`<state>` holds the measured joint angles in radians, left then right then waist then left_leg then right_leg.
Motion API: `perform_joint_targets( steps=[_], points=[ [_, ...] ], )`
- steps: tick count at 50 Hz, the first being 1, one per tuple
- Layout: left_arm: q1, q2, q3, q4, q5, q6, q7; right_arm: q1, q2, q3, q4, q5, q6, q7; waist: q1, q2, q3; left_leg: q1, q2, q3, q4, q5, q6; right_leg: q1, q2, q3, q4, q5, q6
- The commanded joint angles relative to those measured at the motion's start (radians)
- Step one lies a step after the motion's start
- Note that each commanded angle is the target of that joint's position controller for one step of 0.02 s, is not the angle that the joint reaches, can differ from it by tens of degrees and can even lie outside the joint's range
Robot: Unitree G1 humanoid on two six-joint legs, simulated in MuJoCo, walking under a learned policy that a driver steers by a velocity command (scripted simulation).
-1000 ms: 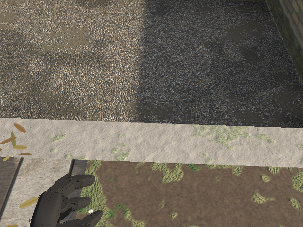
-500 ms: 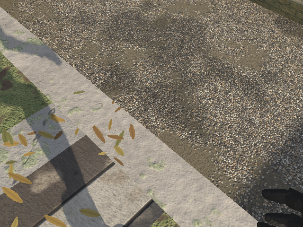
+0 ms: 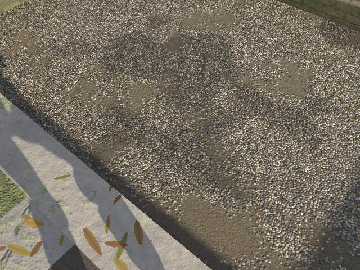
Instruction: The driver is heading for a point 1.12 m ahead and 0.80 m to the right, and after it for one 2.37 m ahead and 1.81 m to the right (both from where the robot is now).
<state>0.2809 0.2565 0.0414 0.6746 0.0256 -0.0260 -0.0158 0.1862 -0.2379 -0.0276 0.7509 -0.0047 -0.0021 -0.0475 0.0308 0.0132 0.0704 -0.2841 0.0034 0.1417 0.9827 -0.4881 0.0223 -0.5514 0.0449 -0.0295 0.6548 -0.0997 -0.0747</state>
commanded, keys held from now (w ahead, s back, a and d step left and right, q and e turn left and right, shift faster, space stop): e+shift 0.88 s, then shift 0.12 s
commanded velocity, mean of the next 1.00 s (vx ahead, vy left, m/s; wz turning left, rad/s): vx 0.04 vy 0.00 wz -0.89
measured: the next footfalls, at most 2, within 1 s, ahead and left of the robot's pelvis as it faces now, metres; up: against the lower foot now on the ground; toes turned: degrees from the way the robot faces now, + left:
left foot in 0.44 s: +0.23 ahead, +0.13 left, +0.00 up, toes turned -36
right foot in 0.94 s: -0.02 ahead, +0.00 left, +0.00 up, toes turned -58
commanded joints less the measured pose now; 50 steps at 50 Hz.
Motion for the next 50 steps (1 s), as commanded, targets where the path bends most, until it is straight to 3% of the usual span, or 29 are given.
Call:
perform_joint_targets(
  steps=[1, 2, 3, 4, 5, 7, 9, 11, 14, 17, 18, 21, 22, 23, 24, 25, 26, 27, 29, 30, 33, 38, 41, 43, 46, 47, 48, 49, 50],
  points=[
    [0.058, 0.298, 0.079, -0.134, 0.044, 0.007, 0.006, 0.178, -0.133, -0.022, -0.087, 0.004, 0.0, 0.025, -0.049, -0.331, -0.427, -0.431, -0.138, -0.326, 0.624, -0.129, -0.051, 0.627, -0.359, 0.874, -0.331, 0.316, -0.341],
    [0.042, 0.228, 0.068, -0.162, 0.015, 0.023, 0.005, 0.084, -0.194, -0.037, -0.085, 0.023, 0.006, 0.025, -0.009, -0.201, -0.349, -0.472, -0.115, -0.327, 0.602, -0.078, -0.026, 0.563, -0.331, 0.825, -0.359, -0.005, -0.304],
    [0.033, 0.177, 0.054, -0.161, -0.01, 0.041, 0.013, -0.008, -0.177, -0.035, -0.092, 0.004, 0.015, 0.014, -0.015, -0.025, -0.209, -0.481, -0.093, -0.31, 0.518, -0.021, -0.013, 0.423, -0.281, 0.734, -0.359, -0.098, -0.238],
    [0.015, 0.168, 0.048, -0.164, -0.027, 0.055, 0.024, -0.058, -0.142, -0.027, -0.111, -0.017, 0.027, 0.007, -0.038, -0.002, -0.163, -0.448, -0.076, -0.306, 0.414, 0.031, -0.011, 0.312, -0.234, 0.667, -0.353, -0.117, -0.21],
    [0.001, 0.173, 0.054, -0.171, -0.028, 0.069, 0.041, -0.077, -0.123, -0.025, -0.113, -0.023, 0.03, 0.01, -0.053, -0.022, -0.175, -0.372, -0.073, -0.297, 0.313, 0.066, -0.02, 0.261, -0.18, 0.605, -0.353, -0.122, -0.185],
    [0.004, 0.173, 0.063, -0.189, -0.023, 0.099, 0.059, -0.111, -0.104, -0.023, -0.114, -0.009, 0.033, 0.023, -0.033, -0.045, -0.186, -0.329, -0.091, -0.262, 0.166, 0.107, -0.05, 0.283, -0.125, 0.551, -0.339, -0.068, -0.169],
    [0.019, 0.175, 0.071, -0.193, -0.031, 0.117, 0.07, -0.136, -0.081, -0.016, -0.113, 0.0, 0.027, 0.023, -0.018, -0.079, -0.199, -0.309, -0.099, -0.263, 0.022, 0.108, -0.061, 0.332, -0.108, 0.551, -0.328, -0.026, -0.147],
    [0.044, 0.204, 0.083, -0.192, -0.036, 0.141, 0.077, -0.177, -0.069, -0.013, -0.129, 0.008, 0.024, 0.023, 0.01, -0.12, -0.184, -0.298, -0.102, -0.278, -0.108, 0.146, -0.066, 0.365, -0.108, 0.599, -0.344, -0.143, -0.128],
    [0.0, 0.216, 0.089, -0.223, -0.039, 0.16, 0.075, -0.18, -0.103, -0.027, -0.12, 0.015, 0.014, 0.032, 0.024, -0.178, -0.145, -0.25, -0.104, -0.287, -0.208, 0.184, -0.069, 0.335, -0.101, 0.65, -0.381, -0.291, -0.109],
    [-0.026, 0.221, 0.092, -0.23, -0.046, 0.164, 0.07, -0.18, -0.112, -0.037, -0.125, 0.012, -0.003, 0.039, 0.037, -0.212, -0.147, -0.157, -0.108, -0.284, -0.312, 0.204, -0.071, 0.311, -0.085, 0.68, -0.373, -0.29, -0.098],
    [-0.023, 0.24, 0.095, -0.225, -0.045, 0.157, 0.074, -0.183, -0.131, -0.047, -0.118, 0.011, -0.014, 0.041, 0.03, -0.221, -0.14, -0.127, -0.102, -0.3, -0.346, 0.191, -0.049, 0.31, -0.092, 0.711, -0.372, -0.329, -0.086],
    [-0.085, 0.241, 0.093, -0.246, -0.061, 0.143, 0.079, -0.089, -0.153, -0.062, -0.078, 0.007, -0.034, 0.047, -0.011, -0.224, -0.174, 0.057, -0.054, -0.295, -0.524, 0.278, -0.02, 0.253, -0.054, 0.724, -0.31, -0.368, -0.042],
    [-0.083, 0.222, 0.083, -0.251, -0.062, 0.138, 0.075, -0.048, -0.172, -0.068, -0.067, -0.003, -0.031, 0.048, -0.025, -0.18, -0.206, 0.156, 0.025, -0.326, -0.583, 0.301, 0.012, 0.202, -0.019, 0.69, -0.236, -0.427, -0.02],
    [-0.068, 0.183, 0.069, -0.255, -0.062, 0.136, 0.073, -0.034, -0.188, -0.067, -0.071, -0.024, -0.025, 0.052, -0.028, -0.053, -0.236, 0.25, 0.182, -0.431, -0.583, 0.455, 0.08, 0.11, 0.049, 0.582, -0.038, -0.534, 0.004],
    [-0.075, 0.166, 0.067, -0.287, -0.072, 0.126, 0.062, -0.062, -0.259, -0.074, -0.075, -0.05, -0.014, 0.061, 0.013, 0.223, -0.188, 0.194, 0.331, -0.613, -0.683, 0.539, 0.189, -0.047, 0.179, 0.349, 0.23, -0.586, 0.031],
    [-0.045, 0.232, 0.083, -0.265, -0.062, 0.106, 0.052, -0.105, -0.245, -0.074, -0.096, -0.064, -0.007, 0.056, 0.036, 0.241, -0.15, 0.086, 0.399, -0.674, -0.736, 0.479, 0.242, -0.059, 0.106, 0.288, 0.44, -0.51, 0.062],
    [-0.033, 0.28, 0.096, -0.233, -0.067, 0.105, 0.049, -0.181, -0.186, -0.056, -0.126, -0.051, 0.003, 0.042, 0.049, 0.16, -0.107, 0.046, 0.337, -0.554, -0.733, 0.4, 0.217, -0.068, 0.057, 0.244, 0.526, -0.423, 0.08],
    [-0.015, 0.283, 0.1, -0.206, -0.072, 0.116, 0.052, -0.223, -0.147, -0.042, -0.142, -0.038, 0.013, 0.032, 0.053, 0.116, -0.073, 0.025, 0.258, -0.455, -0.722, 0.326, 0.172, -0.052, 0.048, 0.24, 0.55, -0.365, 0.096],
    [0.025, 0.238, 0.086, -0.183, -0.061, 0.129, 0.055, -0.195, -0.159, -0.042, -0.135, -0.023, 0.026, 0.021, 0.042, 0.054, -0.068, 0.046, 0.228, -0.358, -0.691, 0.383, 0.154, -0.054, 0.02, 0.196, 0.659, -0.292, 0.12],
    [0.012, 0.22, 0.078, -0.191, -0.07, 0.134, 0.054, -0.17, -0.16, -0.043, -0.129, -0.027, 0.03, 0.022, 0.027, 0.049, -0.063, 0.064, 0.211, -0.317, -0.683, 0.414, 0.155, -0.066, 0.007, 0.175, 0.647, -0.278, 0.129],
    [-0.033, 0.184, 0.055, -0.222, -0.082, 0.14, 0.049, -0.085, -0.173, -0.055, -0.104, -0.03, 0.049, 0.02, -0.03, 0.129, -0.07, 0.173, 0.219, -0.273, -0.68, 0.369, 0.165, -0.118, -0.049, 0.119, 0.534, -0.289, 0.158],
    [-0.106, 0.143, 0.026, -0.266, -0.068, 0.14, 0.051, -0.037, -0.213, -0.085, -0.085, -0.024, 0.071, 0.03, -0.075, 0.165, -0.088, 0.211, 0.294, -0.222, -0.694, 0.331, 0.184, -0.077, -0.131, 0.056, 0.335, -0.348, 0.154],
    [-0.072, 0.143, 0.031, -0.244, -0.069, 0.14, 0.052, -0.044, -0.226, -0.1, -0.084, -0.019, 0.071, 0.037, -0.062, 0.157, -0.126, 0.196, 0.314, -0.164, -0.688, 0.318, 0.188, 0.014, -0.13, 0.01, 0.23, -0.378, 0.134],
    [-0.041, 0.143, 0.036, -0.218, -0.065, 0.139, 0.051, -0.068, -0.223, -0.107, -0.08, -0.005, 0.065, 0.036, -0.052, 0.145, -0.15, 0.177, 0.324, -0.115, -0.68, 0.291, 0.164, 0.106, -0.122, -0.022, 0.132, -0.361, 0.118],
    [0.056, 0.12, 0.044, -0.168, -0.044, 0.144, 0.046, -0.105, -0.212, -0.108, -0.056, 0.032, 0.065, 0.035, 0.014, 0.099, -0.168, 0.098, 0.3, -0.053, -0.569, 0.294, 0.077, 0.32, -0.079, -0.05, -0.167, -0.184, 0.042],
    [0.128, 0.151, 0.056, -0.134, -0.04, 0.14, 0.044, -0.069, -0.164, -0.095, -0.042, 0.03, 0.057, 0.034, 0.027, -0.031, -0.162, -0.036, 0.232, 0.014, -0.408, 0.213, 0.013, 0.451, -0.103, 0.057, -0.248, 0.022, -0.001],
    [0.145, 0.284, 0.087, -0.143, -0.026, 0.139, 0.05, -0.128, -0.1, -0.068, -0.103, -0.006, 0.045, 0.03, 0.023, -0.367, -0.114, -0.371, 0.061, 0.086, -0.122, -0.121, -0.078, 0.503, -0.342, 0.479, -0.304, 0.26, -0.152],
    [0.131, 0.257, 0.073, -0.155, 0.015, 0.119, 0.034, -0.213, -0.125, -0.073, -0.118, 0.003, 0.04, 0.024, 0.057, -0.251, -0.135, -0.409, 0.048, -0.088, 0.141, -0.168, -0.072, 0.459, -0.389, 0.45, -0.269, 0.505, -0.23],
    [0.033, 0.279, 0.071, -0.162, 0.027, 0.097, 0.024, -0.163, -0.12, -0.072, -0.131, 0.018, 0.044, 0.022, 0.003, -0.283, -0.206, -0.431, 0.028, -0.143, 0.253, -0.144, -0.063, 0.432, -0.425, 0.436, -0.302, 0.416, -0.294]
  ],
)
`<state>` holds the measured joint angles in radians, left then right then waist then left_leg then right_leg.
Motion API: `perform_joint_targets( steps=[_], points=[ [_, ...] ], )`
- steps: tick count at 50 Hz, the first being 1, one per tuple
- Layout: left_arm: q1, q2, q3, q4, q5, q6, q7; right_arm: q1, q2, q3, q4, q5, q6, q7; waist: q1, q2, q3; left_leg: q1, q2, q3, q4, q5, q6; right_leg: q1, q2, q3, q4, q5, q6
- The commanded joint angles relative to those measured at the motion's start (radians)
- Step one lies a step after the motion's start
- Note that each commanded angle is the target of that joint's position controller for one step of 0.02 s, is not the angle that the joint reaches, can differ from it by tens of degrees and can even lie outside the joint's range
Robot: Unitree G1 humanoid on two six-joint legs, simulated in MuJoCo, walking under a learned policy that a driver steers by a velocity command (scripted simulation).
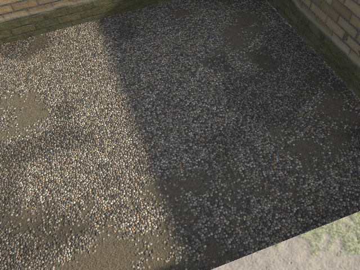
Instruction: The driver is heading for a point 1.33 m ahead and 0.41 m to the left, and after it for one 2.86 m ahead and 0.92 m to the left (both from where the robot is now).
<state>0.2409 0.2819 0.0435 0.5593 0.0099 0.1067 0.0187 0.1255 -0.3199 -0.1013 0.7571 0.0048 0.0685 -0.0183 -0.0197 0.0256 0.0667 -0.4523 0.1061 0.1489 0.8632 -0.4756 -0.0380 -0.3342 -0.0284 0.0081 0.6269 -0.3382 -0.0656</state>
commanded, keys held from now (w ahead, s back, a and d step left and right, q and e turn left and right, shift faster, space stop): shift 0.04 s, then q+shift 0.72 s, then shift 0.24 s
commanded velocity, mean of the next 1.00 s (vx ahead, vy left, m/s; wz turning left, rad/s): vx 0.00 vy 0.00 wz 0.49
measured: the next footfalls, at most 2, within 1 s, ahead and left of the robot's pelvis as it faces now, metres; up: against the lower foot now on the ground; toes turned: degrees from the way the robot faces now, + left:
left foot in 0.40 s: -0.01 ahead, +0.11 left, +0.00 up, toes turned +10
right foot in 0.86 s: +0.09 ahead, -0.08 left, +0.00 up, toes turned +40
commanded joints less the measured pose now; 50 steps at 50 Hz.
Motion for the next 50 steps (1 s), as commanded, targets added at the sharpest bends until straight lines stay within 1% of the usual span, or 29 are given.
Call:
perform_joint_targets(
  steps=[1, 2, 3, 4, 6, 8, 12, 14, 16, 19, 20, 21, 22, 23, 24, 25, 26, 29, 34, 39, 42, 43, 44, 45, 46, 47, 48, 49, 50],
  points=[
    [0.021, 0.218, 0.059, -0.049, 0.023, -0.049, -0.014, -0.084, -0.072, -0.008, -0.109, 0.016, -0.017, -0.018, 0.047, -0.215, -0.161, -0.256, -0.061, -0.178, 0.42, -0.079, 0.005, 0.182, -0.281, 0.338, -0.286, 0.455, -0.249],
    [-0.034, 0.159, 0.038, -0.042, 0.002, -0.052, -0.009, -0.059, -0.093, -0.017, -0.094, 0.006, -0.01, -0.029, 0.022, -0.158, -0.142, -0.266, -0.055, -0.202, 0.428, -0.004, 0.009, 0.183, -0.233, 0.295, -0.261, 0.395, -0.187],
    [-0.068, 0.099, 0.011, -0.03, -0.015, -0.056, -0.008, 0.006, -0.082, -0.014, -0.067, -0.003, -0.002, -0.027, -0.007, -0.158, -0.149, -0.207, -0.063, -0.192, 0.457, 0.037, 0.003, 0.155, -0.201, 0.226, -0.23, 0.5, -0.164],
    [-0.08, 0.045, -0.013, -0.013, -0.017, -0.06, -0.013, 0.074, -0.079, -0.011, -0.04, -0.002, 0.004, -0.021, -0.025, -0.153, -0.163, -0.148, -0.068, -0.195, 0.45, 0.083, -0.005, 0.144, -0.18, 0.173, -0.215, 0.535, -0.148],
    [-0.038, -0.018, -0.037, 0.057, -0.002, -0.073, -0.022, 0.15, -0.027, 0.009, 0.0, 0.011, 0.008, -0.008, -0.028, -0.158, -0.156, -0.039, -0.061, -0.198, 0.293, 0.134, -0.008, 0.127, -0.15, 0.094, -0.199, 0.486, -0.124],
    [-0.029, 0.003, -0.027, 0.093, 0.011, -0.081, -0.019, 0.088, 0.017, 0.035, -0.033, 0.013, 0.011, -0.002, 0.006, -0.179, -0.109, 0.004, -0.057, -0.212, 0.072, 0.133, 0.002, 0.121, -0.154, 0.088, -0.185, 0.407, -0.113],
    [-0.046, 0.122, 0.027, 0.104, -0.004, -0.073, 0.001, 0.034, -0.062, 0.031, -0.124, 0.03, 0.011, -0.004, 0.06, -0.193, -0.088, -0.03, -0.064, -0.152, 0.016, -0.03, 0.014, 0.134, -0.261, 0.209, -0.19, 0.381, -0.179],
    [-0.056, 0.119, 0.038, 0.111, -0.012, -0.07, 0.011, 0.04, -0.065, 0.031, -0.147, 0.04, 0.014, -0.005, 0.066, -0.164, -0.086, -0.06, -0.05, -0.151, 0.019, -0.041, 0.024, 0.156, -0.297, 0.243, -0.192, 0.366, -0.186],
    [-0.09, 0.111, 0.045, 0.114, -0.013, -0.072, 0.019, 0.062, -0.049, 0.032, -0.163, 0.037, 0.019, -0.002, 0.056, -0.155, -0.099, -0.045, -0.045, -0.138, 0.003, -0.043, 0.039, 0.161, -0.308, 0.231, -0.176, 0.382, -0.172],
    [-0.178, 0.102, 0.053, 0.115, -0.023, -0.064, 0.03, 0.161, -0.022, 0.03, -0.161, 0.035, 0.019, 0.004, -0.002, -0.14, -0.141, 0.099, -0.081, -0.088, -0.19, 0.102, 0.087, 0.122, -0.25, 0.107, -0.094, 0.353, -0.092],
    [-0.174, 0.088, 0.056, 0.13, -0.036, -0.059, 0.032, 0.203, -0.035, 0.023, -0.157, 0.021, 0.017, 0.003, -0.018, -0.067, -0.139, 0.174, -0.081, -0.138, -0.332, 0.3, 0.125, 0.071, -0.187, 0.028, 0.011, 0.222, -0.026],
    [-0.161, 0.042, 0.054, 0.102, -0.015, -0.06, 0.037, 0.215, -0.168, -0.015, -0.167, 0.004, 0.008, -0.01, 0.033, 0.235, -0.105, 0.243, 0.099, -0.522, -0.428, 0.674, 0.236, -0.145, -0.013, -0.124, 0.284, -0.048, 0.087],
    [-0.297, 0.05, 0.048, 0.043, -0.009, -0.076, 0.042, 0.278, -0.212, -0.022, -0.179, -0.015, -0.011, 0.0, -0.058, 0.316, -0.101, 0.31, 0.235, -0.811, -0.56, 0.731, 0.407, -0.36, 0.126, 0.001, 0.499, -0.366, 0.117],
    [-0.293, 0.053, 0.051, 0.051, -0.024, -0.09, 0.04, 0.272, -0.18, -0.013, -0.187, -0.031, -0.029, -0.002, -0.042, 0.219, -0.103, 0.35, 0.228, -0.766, -0.544, 0.654, 0.415, -0.42, 0.093, 0.111, 0.635, -0.349, 0.117],
    [-0.275, 0.049, 0.053, 0.063, -0.03, -0.09, 0.04, 0.218, -0.155, -0.01, -0.206, -0.019, -0.037, -0.01, -0.015, 0.156, -0.101, 0.387, 0.176, -0.676, -0.489, 0.663, 0.368, -0.455, 0.079, 0.125, 0.687, -0.273, 0.115],
    [-0.251, 0.063, 0.058, 0.085, -0.02, -0.087, 0.041, 0.18, -0.139, -0.007, -0.223, 0.0, -0.032, -0.018, 0.0, 0.076, -0.106, 0.406, 0.138, -0.609, -0.448, 0.7, 0.325, -0.463, 0.065, 0.129, 0.691, -0.195, 0.122],
    [-0.241, 0.078, 0.062, 0.091, -0.01, -0.085, 0.04, 0.148, -0.123, -0.002, -0.24, 0.016, -0.022, -0.028, 0.009, 0.045, -0.133, 0.401, 0.114, -0.572, -0.429, 0.725, 0.303, -0.427, 0.055, 0.138, 0.676, -0.137, 0.131],
    [-0.273, 0.049, 0.054, 0.077, -0.018, -0.086, 0.024, 0.16, -0.107, -0.001, -0.253, 0.031, 0.003, -0.041, 0.008, 0.063, -0.156, 0.382, 0.045, -0.551, -0.429, 0.706, 0.282, -0.35, 0.09, 0.117, 0.596, -0.038, 0.149],
    [-0.286, 0.034, 0.042, 0.082, -0.019, -0.103, 0.015, 0.161, -0.144, -0.022, -0.277, 0.032, 0.01, -0.05, 0.001, 0.097, -0.151, 0.354, 0.001, -0.631, -0.413, 0.608, 0.251, -0.264, 0.119, 0.13, 0.271, -0.01, 0.143],
    [-0.239, 0.064, 0.047, 0.107, -0.028, -0.132, -0.017, 0.099, -0.144, -0.025, -0.307, 0.032, 0.019, -0.045, -0.001, 0.198, -0.168, 0.284, -0.023, -0.741, -0.439, 0.509, 0.208, -0.077, 0.118, 0.138, 0.063, 0.004, 0.12],
    [-0.182, 0.087, 0.054, 0.133, -0.02, -0.155, -0.036, 0.071, -0.128, -0.017, -0.311, 0.04, 0.019, -0.043, 0.008, 0.177, -0.174, 0.262, -0.041, -0.77, -0.404, 0.401, 0.175, 0.047, 0.072, 0.124, -0.134, 0.128, 0.086],
    [-0.161, 0.083, 0.052, 0.139, -0.007, -0.158, -0.038, 0.077, -0.111, -0.009, -0.306, 0.042, 0.016, -0.042, 0.014, 0.129, -0.178, 0.211, -0.072, -0.742, -0.373, 0.284, 0.145, 0.139, 0.029, 0.139, -0.232, 0.263, 0.062],
    [-0.166, 0.12, 0.052, 0.122, 0.017, -0.151, -0.039, 0.135, -0.053, 0.011, -0.297, 0.019, 0.012, -0.036, -0.014, -0.068, -0.202, 0.133, -0.18, -0.636, -0.19, -0.005, 0.099, 0.23, -0.147, 0.319, -0.274, 0.426, -0.002],
    [-0.168, 0.192, 0.066, 0.125, 0.037, -0.139, -0.041, 0.177, -0.079, -0.001, -0.315, 0.035, 0.006, -0.04, -0.053, -0.361, -0.149, 0.003, -0.33, -0.47, 0.041, -0.286, 0.044, 0.198, -0.32, 0.536, -0.315, 0.602, -0.168],
    [-0.205, 0.163, 0.064, 0.101, 0.038, -0.135, -0.04, 0.198, -0.168, -0.029, -0.279, 0.023, -0.006, -0.04, -0.05, -0.276, -0.121, -0.059, -0.268, -0.455, 0.273, -0.236, 0.0, 0.134, -0.368, 0.598, -0.317, 0.537, -0.233],
    [-0.229, 0.115, 0.048, 0.083, 0.026, -0.128, -0.035, 0.166, -0.201, -0.04, -0.249, 0.032, -0.007, -0.039, -0.044, -0.17, -0.1, -0.064, -0.242, -0.433, 0.362, -0.155, -0.016, 0.109, -0.307, 0.484, -0.299, 0.449, -0.211],
    [-0.231, 0.091, 0.038, 0.084, 0.011, -0.118, -0.028, 0.162, -0.167, -0.03, -0.224, 0.035, 0.002, -0.041, -0.043, -0.115, -0.082, -0.069, -0.241, -0.426, 0.393, -0.099, -0.027, 0.102, -0.237, 0.402, -0.297, 0.341, -0.165],
    [-0.222, 0.076, 0.029, 0.086, -0.002, -0.112, -0.023, 0.162, -0.134, -0.019, -0.215, 0.03, 0.012, -0.042, -0.03, -0.122, -0.074, -0.087, -0.243, -0.415, 0.441, -0.052, -0.04, 0.11, -0.21, 0.362, -0.295, 0.309, -0.153],
    [-0.21, 0.07, 0.022, 0.092, -0.003, -0.104, -0.017, 0.162, -0.094, -0.004, -0.208, 0.032, 0.015, -0.035, -0.028, -0.136, -0.071, -0.077, -0.24, -0.393, 0.474, -0.026, -0.05, 0.099, -0.185, 0.322, -0.297, 0.31, -0.157]
  ],
)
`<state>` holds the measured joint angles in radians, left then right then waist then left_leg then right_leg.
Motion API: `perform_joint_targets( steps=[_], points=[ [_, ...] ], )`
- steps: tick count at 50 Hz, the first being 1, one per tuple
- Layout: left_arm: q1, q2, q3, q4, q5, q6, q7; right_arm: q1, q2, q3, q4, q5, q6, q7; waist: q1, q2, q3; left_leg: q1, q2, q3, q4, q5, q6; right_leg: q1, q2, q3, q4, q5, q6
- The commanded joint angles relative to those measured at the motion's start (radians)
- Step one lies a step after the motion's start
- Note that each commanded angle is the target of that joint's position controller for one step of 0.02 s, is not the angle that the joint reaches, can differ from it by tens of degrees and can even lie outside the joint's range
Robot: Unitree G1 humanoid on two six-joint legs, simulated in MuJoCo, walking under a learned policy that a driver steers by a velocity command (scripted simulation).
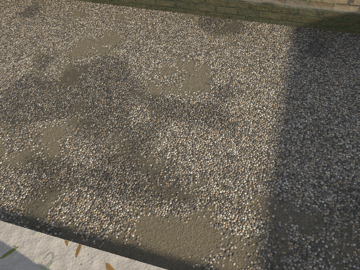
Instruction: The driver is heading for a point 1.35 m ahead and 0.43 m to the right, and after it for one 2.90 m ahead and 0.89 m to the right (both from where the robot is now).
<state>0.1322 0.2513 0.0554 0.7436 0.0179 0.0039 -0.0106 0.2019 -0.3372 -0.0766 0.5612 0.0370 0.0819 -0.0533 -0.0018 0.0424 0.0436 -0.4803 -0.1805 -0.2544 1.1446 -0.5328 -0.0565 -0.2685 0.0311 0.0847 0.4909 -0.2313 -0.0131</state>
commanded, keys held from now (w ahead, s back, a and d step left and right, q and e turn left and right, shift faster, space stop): shift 0.04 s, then e+shift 0.20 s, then w+e+shift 0.42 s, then e+shift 0.08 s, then shift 0.08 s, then q+shift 0.18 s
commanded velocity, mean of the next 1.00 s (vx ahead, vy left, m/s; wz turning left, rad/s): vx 0.37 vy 0.00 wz -0.48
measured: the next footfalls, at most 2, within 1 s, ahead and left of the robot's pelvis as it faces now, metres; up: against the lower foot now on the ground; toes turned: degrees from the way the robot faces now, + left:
left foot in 0.22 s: +0.00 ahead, +0.14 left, +0.00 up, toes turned -9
right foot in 0.70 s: +0.15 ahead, -0.21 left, +0.00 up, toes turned -32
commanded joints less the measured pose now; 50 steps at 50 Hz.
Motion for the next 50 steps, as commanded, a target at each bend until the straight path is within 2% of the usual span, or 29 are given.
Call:
perform_joint_targets(
  steps=[1, 3, 4, 5, 7, 9, 11, 12, 13, 14, 15, 17, 20, 25, 31, 33, 34, 35, 36, 37, 38, 39, 40, 41, 43, 44, 46, 49, 50],
  points=[
    [-0.088, 0.098, 0.01, -0.096, -0.005, 0.0, 0.019, 0.075, -0.066, -0.02, -0.01, 0.005, -0.001, 0.004, -0.035, -0.168, -0.041, -0.045, 0.049, 0.046, 0.157, 0.047, -0.036, 0.037, -0.219, 0.209, -0.17, 0.183, -0.209],
    [-0.036, 0.068, -0.002, -0.082, -0.002, 0.006, 0.027, 0.03, -0.002, 0.01, -0.012, 0.0, -0.012, 0.008, 0.0, -0.183, -0.05, -0.02, 0.093, 0.067, -0.059, 0.045, -0.044, 0.088, -0.184, 0.191, -0.162, 0.118, -0.204],
    [-0.032, 0.059, -0.007, -0.073, -0.008, 0.01, 0.029, 0.024, 0.04, 0.029, -0.007, -0.016, -0.019, 0.014, -0.004, -0.196, -0.063, 0.047, 0.141, 0.106, -0.241, 0.032, -0.046, 0.09, -0.157, 0.175, -0.159, 0.082, -0.183],
    [-0.016, 0.086, 0.002, -0.071, -0.02, 0.02, 0.032, -0.003, 0.061, 0.037, -0.008, -0.025, -0.029, 0.018, 0.015, -0.235, -0.061, 0.108, 0.154, 0.168, -0.387, -0.011, -0.05, 0.083, -0.137, 0.176, -0.156, 0.1, -0.178],
    [0.059, 0.165, 0.029, -0.067, -0.037, 0.037, 0.046, -0.007, 0.013, 0.021, 0.016, -0.012, -0.051, 0.016, 0.052, -0.279, -0.059, 0.144, 0.122, 0.207, -0.532, 0.019, -0.057, 0.113, -0.157, 0.263, -0.139, 0.183, -0.199],
    [0.054, 0.189, 0.039, -0.083, -0.06, 0.042, 0.052, 0.065, -0.023, 0.008, 0.058, -0.012, -0.063, 0.008, 0.012, -0.27, -0.085, 0.231, 0.111, 0.199, -0.725, 0.251, -0.026, 0.118, -0.175, 0.332, -0.122, 0.288, -0.182],
    [0.053, 0.174, 0.041, -0.099, -0.071, 0.039, 0.058, 0.118, -0.073, -0.004, 0.074, -0.03, -0.066, 0.001, -0.009, -0.164, -0.148, 0.424, 0.206, 0.156, -0.733, 0.492, 0.014, 0.006, -0.149, 0.329, -0.08, 0.18, -0.107],
    [0.047, 0.125, 0.031, -0.13, -0.061, 0.036, 0.057, 0.118, -0.149, -0.029, 0.086, -0.046, -0.063, 0.005, 0.008, 0.047, -0.144, 0.455, 0.312, 0.088, -0.678, 0.695, 0.082, -0.119, -0.045, 0.2, 0.022, -0.039, -0.047],
    [0.031, 0.113, 0.023, -0.143, -0.068, 0.036, 0.055, 0.14, -0.129, -0.03, 0.081, -0.068, -0.064, 0.016, -0.043, 0.194, -0.166, 0.46, 0.421, -0.03, -0.798, 0.522, 0.176, -0.209, 0.041, 0.067, 0.165, -0.263, -0.007],
    [0.012, 0.133, 0.035, -0.154, -0.073, 0.039, 0.053, 0.132, -0.115, -0.03, 0.071, -0.077, -0.069, 0.023, -0.068, 0.18, -0.113, 0.452, 0.508, -0.135, -0.881, 0.234, 0.243, -0.332, 0.034, 0.029, 0.351, -0.327, 0.002],
    [-0.032, 0.128, 0.039, -0.174, -0.074, 0.04, 0.05, 0.108, -0.082, -0.02, 0.056, -0.075, -0.083, 0.026, -0.068, 0.129, -0.041, 0.435, 0.528, -0.161, -0.916, 0.041, 0.254, -0.449, -0.01, 0.046, 0.472, -0.282, 0.0],
    [-0.011, 0.102, 0.037, -0.181, -0.064, 0.043, 0.042, 0.063, -0.035, -0.004, 0.053, -0.043, -0.114, 0.019, -0.043, 0.113, 0.024, 0.481, 0.5, -0.092, -0.91, 0.017, 0.206, -0.596, -0.048, 0.084, 0.564, -0.146, 0.006],
    [0.022, 0.081, 0.031, -0.2, -0.057, 0.02, 0.022, 0.077, -0.016, 0.005, 0.049, -0.046, -0.142, 0.008, -0.052, 0.111, 0.014, 0.475, 0.458, 0.051, -0.893, 0.14, 0.182, -0.619, -0.071, 0.043, 0.616, 0.017, 0.032],
    [-0.057, 0.034, -0.005, -0.281, -0.05, 0.017, 0.002, 0.097, -0.067, -0.009, 0.071, -0.054, -0.152, 0.023, -0.078, 0.056, 0.047, 0.408, 0.477, 0.186, -0.861, 0.267, 0.204, -0.607, -0.127, -0.015, 0.516, 0.107, 0.047],
    [-0.103, 0.043, -0.03, -0.329, -0.046, 0.019, -0.023, 0.071, -0.128, -0.029, 0.101, -0.038, -0.144, 0.041, -0.078, 0.037, 0.067, 0.382, 0.493, 0.363, -0.787, 0.53, 0.188, -0.465, -0.136, -0.128, 0.365, -0.04, -0.001],
    [-0.033, 0.09, -0.01, -0.329, -0.056, 0.018, -0.025, 0.058, -0.17, -0.042, 0.112, -0.025, -0.134, 0.036, -0.026, 0.063, 0.009, 0.382, 0.492, 0.416, -0.68, 0.832, 0.163, -0.298, -0.084, -0.183, 0.32, -0.088, -0.049],
    [0.135, 0.126, 0.017, -0.278, -0.056, 0.015, -0.021, 0.021, -0.179, -0.043, 0.111, -0.014, -0.122, 0.03, 0.07, 0.053, -0.078, 0.365, 0.443, 0.466, -0.497, 1.044, 0.136, -0.087, -0.013, -0.227, 0.242, -0.037, -0.084],
    [0.374, 0.217, 0.067, -0.205, -0.056, 0.017, -0.003, -0.003, -0.161, -0.036, 0.095, -0.013, -0.117, 0.028, 0.183, -0.021, -0.189, 0.226, 0.376, 0.475, -0.164, 1.004, 0.081, 0.24, 0.031, -0.192, 0.176, 0.075, -0.138],
    [0.363, 0.354, 0.087, -0.209, -0.068, 0.019, 0.003, 0.056, -0.005, 0.01, 0.047, -0.075, -0.122, 0.026, 0.086, -0.328, -0.227, -0.138, 0.222, 0.425, 0.287, 0.011, 0.007, 0.473, -0.164, 0.217, 0.114, 0.336, -0.245],
    [0.314, 0.351, 0.073, -0.269, -0.039, 0.005, -0.017, 0.018, -0.046, 0.015, -0.026, -0.052, -0.146, 0.031, 0.09, -0.415, -0.502, -0.296, 0.103, 0.156, 0.493, -0.093, -0.011, 0.589, -0.308, 0.692, -0.093, 0.042, -0.4],
    [0.237, 0.249, 0.048, -0.295, -0.034, 0.005, -0.028, -0.057, -0.145, -0.006, -0.023, -0.009, -0.154, 0.032, 0.11, -0.229, -0.432, -0.352, 0.156, 0.099, 0.451, 0.025, -0.007, 0.519, -0.356, 0.665, -0.168, -0.063, -0.346],
    [0.221, 0.216, 0.036, -0.264, -0.03, 0.008, -0.028, -0.046, -0.151, -0.003, -0.002, 0.001, -0.147, 0.023, 0.072, -0.141, -0.299, -0.347, 0.181, 0.127, 0.409, 0.064, 0.006, 0.372, -0.342, 0.583, -0.172, -0.064, -0.309],
    [0.177, 0.183, 0.026, -0.257, -0.034, 0.013, -0.023, -0.018, -0.131, -0.001, 0.018, -0.014, -0.135, 0.011, 0.023, -0.068, -0.19, -0.309, 0.215, 0.153, 0.386, 0.086, 0.014, 0.216, -0.301, 0.482, -0.153, 0.004, -0.274],
    [0.105, 0.173, 0.015, -0.265, -0.016, 0.008, -0.021, 0.013, -0.125, 0.005, 0.026, -0.026, -0.116, 0.002, -0.029, -0.079, -0.133, -0.24, 0.243, 0.159, 0.357, 0.135, 0.019, 0.074, -0.271, 0.384, -0.103, 0.229, -0.258],
    [0.064, 0.101, -0.017, -0.239, 0.0, -0.004, -0.023, 0.139, -0.094, 0.013, 0.097, -0.03, -0.075, 0.007, -0.082, -0.092, -0.152, -0.095, 0.265, 0.154, 0.254, 0.141, 0.02, -0.044, -0.218, 0.259, -0.095, 0.361, -0.216],
    [0.045, 0.082, -0.031, -0.231, 0.002, -0.026, -0.025, 0.155, -0.095, 0.013, 0.13, -0.039, -0.065, 0.0, -0.087, -0.088, -0.129, -0.027, 0.244, 0.16, 0.166, 0.152, 0.014, -0.125, -0.198, 0.185, -0.103, 0.474, -0.2],
    [0.077, 0.074, -0.038, -0.181, 0.009, -0.05, -0.025, 0.166, -0.039, 0.033, 0.156, -0.042, -0.05, -0.014, -0.072, -0.115, -0.148, 0.028, 0.217, 0.142, 0.049, 0.202, 0.009, -0.1, -0.192, 0.087, -0.091, 0.663, -0.188],
    [0.089, 0.055, -0.04, -0.135, 0.007, -0.042, -0.015, 0.144, -0.026, 0.044, 0.161, -0.034, -0.027, -0.005, -0.05, -0.155, -0.172, 0.041, 0.207, 0.088, -0.118, 0.28, 0.028, 0.015, -0.197, -0.002, -0.066, 0.758, -0.131],
    [0.052, 0.077, -0.029, -0.151, 0.001, -0.03, 0.01, 0.112, -0.044, 0.042, 0.149, -0.046, -0.026, 0.001, -0.046, -0.167, -0.169, 0.068, 0.2, 0.121, -0.163, 0.331, 0.029, 0.016, -0.188, -0.045, -0.069, 0.811, -0.111]
  ],
)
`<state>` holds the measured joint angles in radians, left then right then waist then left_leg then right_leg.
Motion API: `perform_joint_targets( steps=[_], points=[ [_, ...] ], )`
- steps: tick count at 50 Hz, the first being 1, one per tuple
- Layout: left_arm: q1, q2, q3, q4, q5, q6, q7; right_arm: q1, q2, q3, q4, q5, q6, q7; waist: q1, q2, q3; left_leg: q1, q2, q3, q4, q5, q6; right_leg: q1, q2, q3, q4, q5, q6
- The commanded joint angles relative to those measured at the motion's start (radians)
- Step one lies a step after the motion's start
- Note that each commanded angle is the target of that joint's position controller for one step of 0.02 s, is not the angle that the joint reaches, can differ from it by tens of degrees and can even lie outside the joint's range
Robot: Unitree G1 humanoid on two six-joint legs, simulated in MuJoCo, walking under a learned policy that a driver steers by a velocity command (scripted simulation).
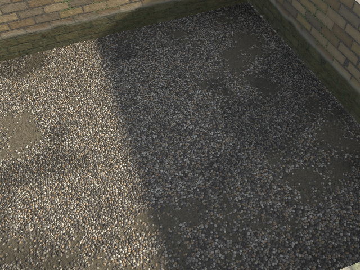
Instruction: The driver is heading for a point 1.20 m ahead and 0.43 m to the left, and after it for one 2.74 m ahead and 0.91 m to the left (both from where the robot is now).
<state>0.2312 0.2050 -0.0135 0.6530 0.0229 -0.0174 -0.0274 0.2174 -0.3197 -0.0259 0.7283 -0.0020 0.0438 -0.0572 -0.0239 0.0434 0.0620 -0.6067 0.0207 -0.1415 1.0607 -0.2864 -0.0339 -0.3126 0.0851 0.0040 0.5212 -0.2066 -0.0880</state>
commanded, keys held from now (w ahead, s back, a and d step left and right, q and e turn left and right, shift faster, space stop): q+shift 0.58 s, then shift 0.16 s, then w+shift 0.26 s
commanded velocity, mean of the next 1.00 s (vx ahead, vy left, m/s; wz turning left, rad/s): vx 0.15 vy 0.00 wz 0.58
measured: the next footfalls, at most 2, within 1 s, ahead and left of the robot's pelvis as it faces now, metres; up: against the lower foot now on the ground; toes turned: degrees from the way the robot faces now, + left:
left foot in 0.28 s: +0.04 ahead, +0.15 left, +0.00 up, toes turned +14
right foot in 0.78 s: +0.13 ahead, -0.05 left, +0.00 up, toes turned +3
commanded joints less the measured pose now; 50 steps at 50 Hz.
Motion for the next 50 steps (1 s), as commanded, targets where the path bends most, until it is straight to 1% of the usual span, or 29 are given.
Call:
perform_joint_targets(
  steps=[1, 3, 5, 6, 9, 12, 14, 15, 16, 17, 18, 20, 21, 24, 26, 29, 33, 35, 36, 37, 38, 39, 40, 41, 42, 43, 45, 47, 50],
  points=[
    [-0.06, 0.145, 0.05, -0.066, 0.004, 0.008, 0.044, 0.091, -0.078, -0.013, -0.026, -0.007, 0.015, 0.009, -0.019, -0.18, -0.199, 0.207, -0.005, 0.047, -0.016, 0.1, 0.001, 0.071, -0.262, 0.04, -0.084, 0.821, -0.044],
    [-0.071, 0.165, 0.064, -0.086, -0.001, 0.036, 0.06, 0.056, -0.094, -0.014, -0.073, 0.002, 0.026, 0.011, 0.006, -0.15, -0.154, 0.123, 0.006, 0.066, 0.04, -0.01, -0.002, 0.103, -0.315, 0.07, -0.092, 0.709, -0.077],
    [-0.06, 0.151, 0.064, -0.082, -0.012, 0.054, 0.066, 0.022, -0.074, -0.007, -0.126, 0.001, 0.038, 0.011, 0.032, -0.121, -0.058, 0.026, 0.033, 0.046, -0.039, -0.122, 0.006, 0.118, -0.339, 0.075, -0.095, 0.555, -0.1],
    [-0.05, 0.152, 0.069, -0.077, -0.006, 0.059, 0.067, 0.007, -0.062, -0.002, -0.147, -0.005, 0.044, 0.014, 0.043, -0.132, -0.046, 0.021, 0.033, 0.067, -0.064, -0.152, 0.01, 0.13, -0.348, 0.079, -0.089, 0.538, -0.113],
    [-0.069, 0.159, 0.075, -0.074, -0.005, 0.079, 0.06, 0.026, -0.066, -0.002, -0.194, 0.001, 0.053, 0.035, 0.049, -0.14, -0.1, 0.038, 0.062, 0.081, -0.179, -0.187, 0.024, 0.217, -0.419, 0.118, -0.085, 0.532, -0.156],
    [-0.126, 0.189, 0.089, -0.064, -0.013, 0.101, 0.047, 0.083, -0.065, -0.007, -0.225, 0.015, 0.064, 0.051, 0.022, -0.139, -0.15, 0.156, 0.042, 0.132, -0.319, -0.148, 0.055, 0.231, -0.403, 0.069, -0.044, 0.51, -0.128],
    [-0.18, 0.194, 0.089, -0.053, -0.021, 0.1, 0.05, 0.18, -0.06, -0.014, -0.21, 0.004, 0.064, 0.05, -0.034, -0.108, -0.16, 0.313, 0.018, 0.106, -0.52, 0.054, 0.124, 0.155, -0.333, -0.019, 0.087, 0.426, -0.037],
    [-0.203, 0.183, 0.088, -0.059, -0.012, 0.09, 0.051, 0.233, -0.124, -0.033, -0.215, -0.007, 0.066, 0.04, -0.04, 0.056, -0.151, 0.414, 0.11, -0.095, -0.582, 0.361, 0.211, 0.021, -0.214, -0.109, 0.286, 0.224, 0.049],
    [-0.285, 0.156, 0.078, -0.125, 0.011, 0.079, 0.045, 0.262, -0.254, -0.07, -0.225, -0.022, 0.063, 0.043, -0.074, 0.315, -0.113, 0.495, 0.295, -0.544, -0.714, 0.541, 0.414, -0.32, 0.007, -0.108, 0.511, -0.381, 0.142],
    [-0.342, 0.187, 0.088, -0.131, -0.009, 0.054, 0.036, 0.249, -0.237, -0.065, -0.249, -0.041, 0.047, 0.043, -0.089, 0.204, -0.134, 0.538, 0.324, -0.576, -0.735, 0.486, 0.457, -0.438, 0.028, 0.082, 0.749, -0.468, 0.15],
    [-0.309, 0.206, 0.099, -0.114, -0.025, 0.044, 0.028, 0.185, -0.22, -0.061, -0.257, -0.034, 0.035, 0.03, -0.045, 0.137, -0.13, 0.525, 0.29, -0.467, -0.697, 0.502, 0.414, -0.467, 0.017, 0.129, 0.864, -0.396, 0.153],
    [-0.232, 0.213, 0.106, -0.075, 0.002, 0.052, 0.052, 0.087, -0.195, -0.054, -0.278, 0.023, 0.032, 0.011, 0.007, 0.034, -0.126, 0.481, 0.212, -0.316, -0.66, 0.526, 0.32, -0.412, -0.012, 0.13, 0.852, -0.245, 0.154],
    [-0.239, 0.196, 0.101, -0.084, 0.01, 0.057, 0.058, 0.068, -0.186, -0.049, -0.287, 0.028, 0.038, 0.006, 0.019, 0.034, -0.145, 0.467, 0.185, -0.3, -0.664, 0.508, 0.298, -0.362, -0.015, 0.128, 0.827, -0.215, 0.154],
    [-0.27, 0.173, 0.09, -0.103, -0.003, 0.063, 0.065, 0.095, -0.18, -0.047, -0.289, 0.017, 0.054, 0.007, 0.002, 0.064, -0.158, 0.53, 0.145, -0.318, -0.683, 0.44, 0.283, -0.336, 0.014, 0.121, 0.679, -0.175, 0.159],
    [-0.278, 0.164, 0.085, -0.102, -0.008, 0.063, 0.069, 0.12, -0.204, -0.056, -0.291, 0.032, 0.061, 0.007, -0.009, 0.081, -0.149, 0.555, 0.126, -0.337, -0.684, 0.399, 0.265, -0.325, 0.025, 0.128, 0.539, -0.159, 0.153],
    [-0.298, 0.169, 0.082, -0.088, -0.015, 0.047, 0.058, 0.104, -0.221, -0.064, -0.293, 0.029, 0.058, -0.002, -0.02, 0.121, -0.149, 0.553, 0.098, -0.394, -0.68, 0.272, 0.229, -0.29, 0.029, 0.141, 0.353, -0.147, 0.15],
    [-0.278, 0.17, 0.062, -0.077, 0.004, 0.016, 0.021, 0.039, -0.214, -0.055, -0.313, 0.01, 0.066, -0.01, -0.039, 0.159, -0.19, 0.469, 0.087, -0.434, -0.668, 0.198, 0.219, -0.16, 0.015, 0.109, 0.208, -0.118, 0.118],
    [-0.237, 0.152, 0.047, -0.075, 0.012, 0.015, 0.011, 0.002, -0.188, -0.042, -0.316, -0.002, 0.071, -0.003, -0.024, 0.188, -0.196, 0.384, 0.06, -0.432, -0.673, 0.183, 0.214, -0.041, 0.021, 0.072, 0.189, -0.12, 0.106],
    [-0.203, 0.15, 0.047, -0.063, 0.005, 0.015, 0.003, -0.024, -0.163, -0.034, -0.327, -0.004, 0.067, 0.001, -0.002, 0.2, -0.202, 0.348, 0.065, -0.438, -0.681, 0.164, 0.198, 0.028, 0.011, 0.068, 0.158, -0.091, 0.097],
    [-0.17, 0.157, 0.047, -0.056, -0.002, 0.006, -0.002, -0.068, -0.161, -0.033, -0.336, 0.007, 0.063, 0.005, 0.024, 0.189, -0.192, 0.331, 0.068, -0.466, -0.673, 0.084, 0.171, 0.086, -0.03, 0.097, 0.014, -0.037, 0.068],
    [-0.141, 0.144, 0.036, -0.047, 0.003, 0.004, -0.005, -0.066, -0.123, -0.015, -0.333, 0.007, 0.061, 0.005, 0.037, 0.174, -0.225, 0.279, 0.055, -0.454, -0.689, -0.085, 0.136, 0.225, -0.069, 0.099, -0.084, 0.04, 0.051],
    [-0.086, 0.147, 0.029, -0.04, 0.016, 0.006, 0.0, -0.013, -0.052, 0.012, -0.304, 0.002, 0.064, 0.008, 0.041, 0.052, -0.257, 0.161, 0.02, -0.417, -0.615, -0.283, 0.106, 0.411, -0.17, 0.19, -0.116, 0.048, 0.014],
    [-0.044, 0.127, 0.002, -0.06, 0.042, 0.015, 0.0, -0.013, -0.022, 0.029, -0.282, -0.003, 0.064, 0.012, 0.057, -0.068, -0.212, 0.091, -0.079, -0.29, -0.371, -0.332, 0.046, 0.41, -0.285, 0.301, -0.174, 0.061, -0.023],
    [-0.101, 0.19, 0.01, -0.053, 0.05, 0.019, -0.003, -0.045, -0.04, 0.028, -0.353, 0.014, 0.047, 0.014, -0.011, -0.229, -0.13, 0.051, -0.089, -0.215, -0.402, -0.307, 0.024, 0.224, -0.359, 0.487, -0.268, -0.152, -0.11],
    [-0.186, 0.207, 0.022, -0.087, 0.021, 0.018, 0.005, -0.144, -0.102, 0.018, -0.369, 0.018, 0.029, 0.009, 0.015, -0.194, -0.021, 0.047, -0.038, -0.145, -0.394, -0.149, 0.0, 0.113, -0.338, 0.508, -0.356, -0.392, -0.109],
    [-0.221, 0.221, 0.022, -0.111, 0.015, 0.021, 0.016, -0.202, -0.123, 0.016, -0.379, 0.015, 0.015, 0.006, 0.031, -0.182, 0.019, 0.065, -0.025, -0.104, -0.384, -0.046, -0.014, 0.067, -0.311, 0.482, -0.379, -0.438, -0.088],
    [-0.212, 0.238, 0.01, -0.139, 0.013, 0.024, 0.028, -0.228, -0.082, 0.041, -0.402, 0.0, 0.002, -0.001, 0.043, -0.173, 0.006, 0.081, -0.024, -0.057, -0.329, -0.013, -0.034, 0.076, -0.298, 0.44, -0.375, -0.35, -0.064],
    [-0.193, 0.208, -0.012, -0.155, 0.017, 0.024, 0.034, -0.213, -0.035, 0.071, -0.402, -0.005, -0.012, 0.005, 0.049, -0.168, -0.024, 0.117, -0.005, -0.028, -0.369, 0.015, -0.041, 0.115, -0.261, 0.357, -0.347, -0.232, -0.048],
    [-0.162, 0.214, -0.024, -0.165, 0.029, 0.036, 0.027, -0.263, -0.011, 0.102, -0.43, -0.018, -0.031, 0.016, 0.078, -0.175, -0.045, 0.177, 0.006, 0.05, -0.489, 0.034, -0.053, 0.166, -0.228, 0.305, -0.298, -0.048, -0.05]
  ],
)
Keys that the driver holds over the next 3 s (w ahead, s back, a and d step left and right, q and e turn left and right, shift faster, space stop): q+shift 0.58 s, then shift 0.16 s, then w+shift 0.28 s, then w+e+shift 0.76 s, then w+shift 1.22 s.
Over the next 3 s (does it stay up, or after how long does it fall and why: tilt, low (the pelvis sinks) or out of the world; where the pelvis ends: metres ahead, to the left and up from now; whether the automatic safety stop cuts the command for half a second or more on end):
stays up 0.02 0.08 -0.01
